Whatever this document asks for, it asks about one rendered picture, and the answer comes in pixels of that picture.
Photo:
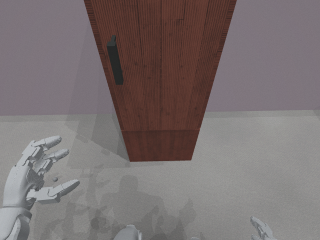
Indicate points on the handle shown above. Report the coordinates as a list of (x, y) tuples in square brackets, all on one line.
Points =
[(115, 60)]

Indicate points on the robot left forearm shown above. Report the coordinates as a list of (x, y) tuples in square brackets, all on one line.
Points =
[(14, 223)]

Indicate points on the left robot hand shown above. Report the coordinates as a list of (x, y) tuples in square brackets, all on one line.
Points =
[(18, 189)]

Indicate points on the robot left shin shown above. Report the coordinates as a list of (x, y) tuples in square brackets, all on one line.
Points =
[(130, 226)]

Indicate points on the left robot thigh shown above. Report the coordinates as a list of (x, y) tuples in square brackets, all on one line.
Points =
[(129, 234)]

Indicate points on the right robot hand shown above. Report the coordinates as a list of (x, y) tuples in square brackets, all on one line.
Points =
[(263, 229)]

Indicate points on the cupboard door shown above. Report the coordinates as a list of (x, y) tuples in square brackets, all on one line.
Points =
[(167, 51)]

